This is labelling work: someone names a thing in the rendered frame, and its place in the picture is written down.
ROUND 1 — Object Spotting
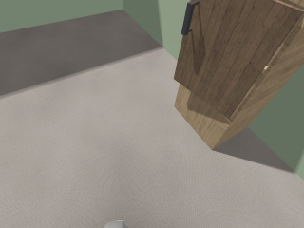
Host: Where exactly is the handle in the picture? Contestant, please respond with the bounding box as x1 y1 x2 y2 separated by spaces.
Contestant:
181 1 200 36

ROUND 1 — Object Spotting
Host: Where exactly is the cupboard door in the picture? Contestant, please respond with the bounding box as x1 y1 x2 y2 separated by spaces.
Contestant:
174 0 304 119

